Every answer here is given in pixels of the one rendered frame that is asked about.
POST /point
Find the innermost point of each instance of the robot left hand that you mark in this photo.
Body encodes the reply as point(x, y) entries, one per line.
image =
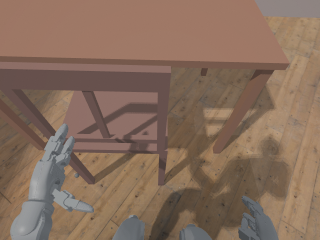
point(50, 168)

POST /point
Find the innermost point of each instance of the right robot shin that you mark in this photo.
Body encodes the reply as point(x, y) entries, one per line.
point(191, 225)

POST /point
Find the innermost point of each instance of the left robot forearm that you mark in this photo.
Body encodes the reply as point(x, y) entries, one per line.
point(34, 221)

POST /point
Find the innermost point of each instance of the robot right thigh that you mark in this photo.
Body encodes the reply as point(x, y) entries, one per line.
point(193, 233)

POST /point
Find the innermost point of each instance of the robot right hand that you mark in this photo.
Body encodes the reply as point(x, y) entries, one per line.
point(262, 227)

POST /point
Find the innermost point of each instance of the table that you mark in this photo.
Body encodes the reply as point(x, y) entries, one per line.
point(207, 34)

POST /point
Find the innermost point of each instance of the chair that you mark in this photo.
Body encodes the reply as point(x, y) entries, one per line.
point(114, 108)

